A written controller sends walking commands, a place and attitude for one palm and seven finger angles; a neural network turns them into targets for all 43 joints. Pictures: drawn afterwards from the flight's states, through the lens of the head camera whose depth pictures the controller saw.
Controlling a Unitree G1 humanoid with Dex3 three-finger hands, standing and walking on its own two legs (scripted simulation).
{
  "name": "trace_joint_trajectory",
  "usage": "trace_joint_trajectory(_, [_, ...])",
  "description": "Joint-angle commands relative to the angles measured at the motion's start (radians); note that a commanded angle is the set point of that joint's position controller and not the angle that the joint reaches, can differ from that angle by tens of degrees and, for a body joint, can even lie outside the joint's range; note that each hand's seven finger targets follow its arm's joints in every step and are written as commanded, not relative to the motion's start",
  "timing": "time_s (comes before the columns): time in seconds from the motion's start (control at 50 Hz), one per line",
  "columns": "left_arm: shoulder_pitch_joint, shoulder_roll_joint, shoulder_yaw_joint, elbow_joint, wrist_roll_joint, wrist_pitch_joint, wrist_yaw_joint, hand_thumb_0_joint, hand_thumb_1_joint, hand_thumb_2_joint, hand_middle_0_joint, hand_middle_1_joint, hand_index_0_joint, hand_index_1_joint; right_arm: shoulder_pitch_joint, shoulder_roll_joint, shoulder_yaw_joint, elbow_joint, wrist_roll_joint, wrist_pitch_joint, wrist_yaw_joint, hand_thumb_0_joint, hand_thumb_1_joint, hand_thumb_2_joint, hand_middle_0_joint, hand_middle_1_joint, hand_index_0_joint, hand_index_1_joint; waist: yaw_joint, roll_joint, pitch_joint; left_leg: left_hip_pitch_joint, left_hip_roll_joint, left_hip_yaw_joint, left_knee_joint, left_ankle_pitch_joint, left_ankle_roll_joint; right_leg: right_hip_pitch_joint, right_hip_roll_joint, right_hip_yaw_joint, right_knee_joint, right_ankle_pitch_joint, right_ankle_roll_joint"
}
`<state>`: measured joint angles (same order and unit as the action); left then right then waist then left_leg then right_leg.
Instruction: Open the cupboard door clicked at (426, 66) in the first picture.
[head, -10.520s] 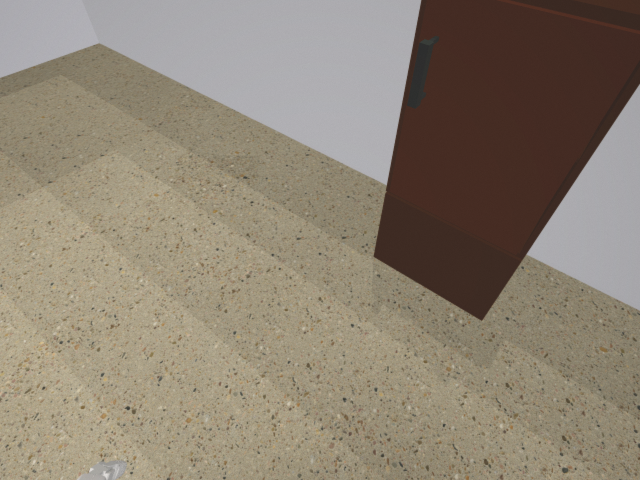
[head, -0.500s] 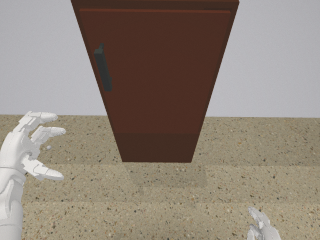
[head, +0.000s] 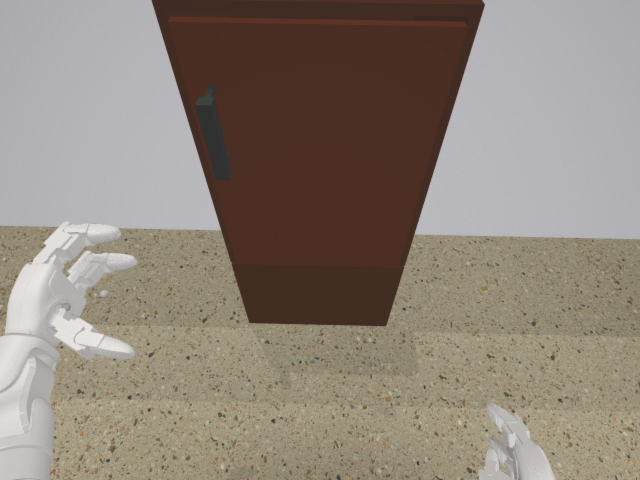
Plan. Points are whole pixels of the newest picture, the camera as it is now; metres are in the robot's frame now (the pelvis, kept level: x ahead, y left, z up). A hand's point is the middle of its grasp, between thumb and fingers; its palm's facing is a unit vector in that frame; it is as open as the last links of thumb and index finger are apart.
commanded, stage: move the hooked fingers beside the handle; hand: left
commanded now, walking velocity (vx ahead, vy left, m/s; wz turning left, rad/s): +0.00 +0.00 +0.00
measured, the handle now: (217, 134) +0.62 +0.23 +0.07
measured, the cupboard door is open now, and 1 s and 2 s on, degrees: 0 0 0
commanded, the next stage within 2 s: none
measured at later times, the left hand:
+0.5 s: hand (131, 239) +0.38 +0.28 +0.08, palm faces +0.06 -1.00 -0.01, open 14.0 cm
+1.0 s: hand (157, 190) +0.47 +0.28 +0.08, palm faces +0.03 -1.00 -0.02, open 14.0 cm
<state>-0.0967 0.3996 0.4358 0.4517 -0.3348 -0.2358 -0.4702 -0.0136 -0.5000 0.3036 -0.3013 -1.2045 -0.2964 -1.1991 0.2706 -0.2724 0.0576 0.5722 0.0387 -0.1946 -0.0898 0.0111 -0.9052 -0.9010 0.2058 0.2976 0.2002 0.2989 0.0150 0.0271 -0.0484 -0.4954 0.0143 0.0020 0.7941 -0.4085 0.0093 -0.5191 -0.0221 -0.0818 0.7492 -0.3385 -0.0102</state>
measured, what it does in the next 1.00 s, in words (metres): stands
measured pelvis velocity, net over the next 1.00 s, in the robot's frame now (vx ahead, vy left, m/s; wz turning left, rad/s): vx -0.01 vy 0.01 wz -0.04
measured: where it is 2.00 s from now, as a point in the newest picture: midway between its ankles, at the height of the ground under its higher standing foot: outside the picture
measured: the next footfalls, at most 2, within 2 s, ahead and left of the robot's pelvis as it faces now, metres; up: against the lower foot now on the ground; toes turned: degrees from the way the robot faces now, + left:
none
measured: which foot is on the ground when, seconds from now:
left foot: down 0.00-1.00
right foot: down 0.00-1.00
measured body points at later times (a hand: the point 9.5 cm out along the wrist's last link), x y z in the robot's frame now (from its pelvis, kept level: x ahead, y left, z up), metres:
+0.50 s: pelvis +0.00 +0.00 -0.01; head +0.05 +0.01 +0.44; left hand +0.37 +0.33 +0.09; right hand +0.09 -0.26 -0.10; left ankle +0.00 +0.11 -0.71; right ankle +0.02 -0.12 -0.71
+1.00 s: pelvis -0.01 +0.01 -0.02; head +0.10 +0.03 +0.42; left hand +0.46 +0.33 +0.08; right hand +0.01 -0.26 -0.12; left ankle +0.00 +0.11 -0.71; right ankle +0.02 -0.12 -0.71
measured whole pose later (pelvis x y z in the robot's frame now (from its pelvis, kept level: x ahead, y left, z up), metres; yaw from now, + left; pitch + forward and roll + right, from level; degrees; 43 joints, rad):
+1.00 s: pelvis -0.01 +0.01 -0.02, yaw -2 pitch +17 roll -3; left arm -0.83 0.67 0.51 1.18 -0.13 -0.35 -0.44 -0.01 -0.50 0.30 -0.30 -1.20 -0.30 -1.20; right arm 0.39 -0.29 0.05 0.61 0.01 0.00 -0.06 0.01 -0.91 -0.90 0.21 0.30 0.20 0.30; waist -0.13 0.00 -0.07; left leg -0.79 0.03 0.02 0.93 -0.44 0.03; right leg -0.80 -0.01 -0.06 0.84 -0.33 0.00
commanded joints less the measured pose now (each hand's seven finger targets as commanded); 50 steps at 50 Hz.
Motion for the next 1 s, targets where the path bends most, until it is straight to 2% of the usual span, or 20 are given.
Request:
trace_joint_trajectory(0.0, [-0.386,0.259,0.052,-0.169,-0.008,-0.064,0.007,0.0,-0.5,0.3,-0.3,-1.2,-0.3,-1.2,-0.018,-0.145,-0.061,-0.115,0.0,-0.053,-0.02,0.0,-0.9,-0.9,0.2,0.3,0.2,0.3,-0.035,0.047,-0.219,0.052,-0.02,-0.026,-0.126,0.213,0.003,0.117,0.032,0.049,-0.084,0.167,-0.018])
trace_joint_trajectory(0.08, [-0.472,0.298,0.054,-0.109,0.014,-0.072,0.009,0.0,-0.5,0.3,-0.3,-1.2,-0.3,-1.2,-0.002,-0.151,-0.061,-0.101,-0.002,-0.044,-0.023,0.0,-0.9,-0.9,0.2,0.3,0.2,0.3,-0.041,0.038,-0.251,0.046,-0.019,-0.028,-0.116,0.218,0.003,0.122,0.031,0.053,-0.076,0.172,-0.019])
trace_joint_trajectory(0.14, [-0.463,0.306,0.069,-0.049,0.023,-0.073,0.011,0.0,-0.5,0.3,-0.3,-1.2,-0.3,-1.2,0.006,-0.149,-0.061,-0.104,-0.003,-0.032,-0.018,0.0,-0.9,-0.9,0.2,0.3,0.2,0.3,-0.028,0.047,-0.278,0.038,-0.021,-0.023,-0.112,0.241,0.002,0.135,0.03,0.054,-0.066,0.2,-0.018])
trace_joint_trajectory(0.2, [-0.556,0.332,0.07,0.017,0.031,-0.074,0.013,0.0,-0.5,0.3,-0.3,-1.2,-0.3,-1.2,0.021,-0.156,-0.061,-0.095,-0.003,-0.016,-0.014,0.0,-0.9,-0.9,0.2,0.3,0.2,0.3,-0.041,0.039,-0.261,0.012,-0.019,-0.022,-0.107,0.222,0.003,0.118,0.03,0.058,-0.065,0.189,-0.017])
trace_joint_trajectory(0.3, [-0.556,0.369,0.104,0.053,0.041,-0.1,0.016,0.0,-0.5,0.3,-0.3,-1.2,-0.3,-1.2,0.054,-0.159,-0.07,-0.106,-0.006,0.008,-0.002,0.0,-0.9,-0.9,0.2,0.3,0.2,0.3,-0.025,0.052,-0.334,0.018,-0.016,-0.019,-0.094,0.302,0.002,0.148,0.036,0.057,-0.04,0.268,-0.02])
trace_joint_trajectory(0.36, [-0.589,0.372,0.099,0.104,0.043,-0.104,0.014,0.0,-0.5,0.3,-0.3,-1.2,-0.3,-1.2,0.071,-0.166,-0.071,-0.102,-0.007,0.024,0.002,0.0,-0.9,-0.9,0.2,0.3,0.2,0.3,-0.039,0.024,-0.308,-0.007,-0.014,-0.017,-0.091,0.278,0.005,0.13,0.042,0.056,-0.04,0.249,-0.019])
trace_joint_trajectory(0.44, [-0.697,0.391,0.087,0.178,0.065,-0.113,0.015,0.0,-0.5,0.3,-0.3,-1.2,-0.3,-1.2,0.094,-0.173,-0.074,-0.085,-0.005,0.043,0.001,0.0,-0.9,-0.9,0.2,0.3,0.2,0.3,-0.061,0.035,-0.294,-0.037,-0.013,-0.013,-0.09,0.232,0.008,0.096,0.038,0.063,-0.046,0.211,-0.014])
trace_joint_trajectory(0.48, [-0.765,0.44,0.107,0.194,0.075,-0.129,0.012,0.0,-0.5,0.3,-0.3,-1.2,-0.3,-1.2,0.107,-0.179,-0.077,-0.075,-0.007,0.054,-0.001,0.0,-0.9,-0.9,0.2,0.3,0.2,0.3,-0.068,0.054,-0.321,-0.037,-0.012,-0.015,-0.079,0.226,0.01,0.089,0.041,0.069,-0.038,0.201,-0.016])
trace_joint_trajectory(0.5, [-0.786,0.422,0.088,0.232,0.08,-0.133,0.01,0.0,-0.5,0.3,-0.3,-1.2,-0.3,-1.2,0.114,-0.176,-0.073,-0.07,-0.007,0.059,-0.001,0.0,-0.9,-0.9,0.2,0.3,0.2,0.3,-0.076,0.05,-0.311,-0.043,-0.013,-0.015,-0.078,0.217,0.011,0.076,0.041,0.067,-0.038,0.193,-0.016])
trace_joint_trajectory(0.58, [-0.879,0.466,0.1,0.286,0.095,-0.164,0.004,0.0,-0.5,0.3,-0.3,-1.2,-0.3,-1.2,0.142,-0.182,-0.078,-0.049,-0.012,0.075,-0.001,0.0,-0.9,-0.9,0.2,0.3,0.2,0.3,-0.084,0.081,-0.368,-0.025,-0.008,-0.021,-0.058,0.248,0.01,0.059,0.045,0.067,-0.021,0.212,-0.018])
trace_joint_trajectory(0.62, [-0.911,0.451,0.079,0.326,0.105,-0.168,0.001,0.0,-0.5,0.3,-0.3,-1.2,-0.3,-1.2,0.151,-0.182,-0.078,-0.044,-0.013,0.084,0.002,0.0,-0.9,-0.9,0.2,0.3,0.2,0.3,-0.093,0.095,-0.364,-0.02,-0.005,-0.025,-0.053,0.258,0.009,0.027,0.047,0.06,-0.014,0.211,-0.018])
trace_joint_trajectory(0.66, [-0.907,0.49,0.108,0.374,0.109,-0.166,0.002,0.0,-0.5,0.3,-0.3,-1.2,-0.3,-1.2,0.169,-0.19,-0.077,-0.043,-0.016,0.097,0.005,0.0,-0.9,-0.9,0.2,0.3,0.2,0.3,-0.086,0.064,-0.372,-0.04,-0.004,-0.03,-0.047,0.271,0.009,0.034,0.049,0.057,-0.006,0.219,-0.02])
trace_joint_trajectory(0.7, [-0.963,0.479,0.081,0.419,0.123,-0.157,0.004,0.0,-0.5,0.3,-0.3,-1.2,-0.3,-1.2,0.175,-0.19,-0.074,-0.039,-0.016,0.108,0.007,0.0,-0.9,-0.9,0.2,0.3,0.2,0.3,-0.107,0.077,-0.354,-0.06,-0.002,-0.026,-0.044,0.242,0.01,-0.004,0.046,0.057,-0.006,0.199,-0.013])
trace_joint_trajectory(0.72, [-0.988,0.502,0.091,0.445,0.134,-0.156,0.009,0.0,-0.5,0.3,-0.3,-1.2,-0.3,-1.2,0.18,-0.192,-0.074,-0.036,-0.018,0.114,0.008,0.0,-0.9,-0.9,0.2,0.3,0.2,0.3,-0.108,0.079,-0.339,-0.079,-0.001,-0.028,-0.042,0.22,0.01,-0.015,0.046,0.058,-0.004,0.178,-0.014])
trace_joint_trajectory(0.76, [-1.012,0.554,0.125,0.463,0.145,-0.162,0.019,0.0,-0.5,0.3,-0.3,-1.2,-0.3,-1.2,0.198,-0.199,-0.076,-0.039,-0.022,0.127,0.008,0.0,-0.9,-0.9,0.2,0.3,0.2,0.3,-0.112,0.049,-0.361,-0.086,0.002,-0.033,-0.032,0.239,0.014,-0.009,0.051,0.057,0.005,0.192,-0.015])
trace_joint_trajectory(0.8, [-1.055,0.547,0.106,0.463,0.157,-0.174,0.019,0.0,-0.5,0.3,-0.3,-1.2,-0.3,-1.2,0.208,-0.197,-0.075,-0.039,-0.025,0.136,0.012,0.0,-0.9,-0.9,0.2,0.3,0.2,0.3,-0.118,0.084,-0.408,-0.073,0.002,-0.031,-0.022,0.255,0.012,-0.014,0.05,0.061,0.014,0.202,-0.012])
trace_joint_trajectory(0.84, [-1.09,0.55,0.097,0.492,0.169,-0.177,0.023,0.0,-0.5,0.3,-0.3,-1.2,-0.3,-1.2,0.22,-0.199,-0.075,-0.03,-0.027,0.147,0.015,0.0,-0.9,-0.9,0.2,0.3,0.2,0.3,-0.133,0.099,-0.393,-0.066,0.007,-0.038,-0.016,0.265,0.009,-0.053,0.053,0.053,0.017,0.194,-0.012])
trace_joint_trajectory(0.88, [-1.112,0.601,0.129,0.513,0.176,-0.178,0.025,0.0,-0.5,0.3,-0.3,-1.2,-0.3,-1.2,0.236,-0.206,-0.077,-0.027,-0.03,0.16,0.014,0.0,-0.9,-0.9,0.2,0.3,0.2,0.3,-0.132,0.102,-0.43,-0.063,0.01,-0.043,-0.003,0.298,0.008,-0.05,0.055,0.055,0.029,0.213,-0.013])
trace_joint_trajectory(0.92, [-1.141,0.57,0.096,0.508,0.185,-0.176,0.026,0.0,-0.5,0.3,-0.3,-1.2,-0.3,-1.2,0.247,-0.202,-0.077,-0.025,-0.033,0.17,0.018,0.0,-0.9,-0.9,0.2,0.3,0.2,0.3,-0.144,0.127,-0.453,-0.039,0.011,-0.044,0.003,0.324,0.007,-0.066,0.055,0.053,0.028,0.222,-0.01])
trace_joint_trajectory(0.98, [-1.169,0.572,0.093,0.521,0.191,-0.17,0.033,0.0,-0.5,0.3,-0.3,-1.2,-0.3,-1.2,0.269,-0.206,-0.078,-0.013,-0.038,0.187,0.022,0.0,-0.9,-0.9,0.2,0.3,0.2,0.3,-0.155,0.146,-0.464,0.004,0.021,-0.057,0.012,0.385,-0.001,-0.112,0.06,0.042,0.033,0.228,-0.011])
